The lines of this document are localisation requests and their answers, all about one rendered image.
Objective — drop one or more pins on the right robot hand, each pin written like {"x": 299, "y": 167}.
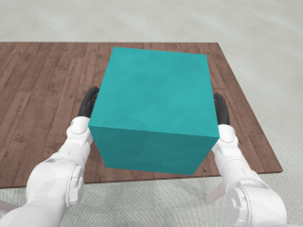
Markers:
{"x": 221, "y": 110}

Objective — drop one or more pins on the robot right forearm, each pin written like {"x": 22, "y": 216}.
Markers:
{"x": 232, "y": 165}

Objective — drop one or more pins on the left robot hand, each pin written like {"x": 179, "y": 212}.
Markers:
{"x": 88, "y": 102}

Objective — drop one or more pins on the robot left forearm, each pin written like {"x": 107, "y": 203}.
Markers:
{"x": 76, "y": 147}

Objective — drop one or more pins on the robot right upper arm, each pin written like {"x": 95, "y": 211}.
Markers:
{"x": 248, "y": 206}

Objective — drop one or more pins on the carton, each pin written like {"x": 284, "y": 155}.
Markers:
{"x": 155, "y": 111}

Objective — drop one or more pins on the table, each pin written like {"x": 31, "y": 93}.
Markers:
{"x": 42, "y": 85}

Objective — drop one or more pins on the robot left upper arm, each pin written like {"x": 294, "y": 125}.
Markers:
{"x": 53, "y": 188}

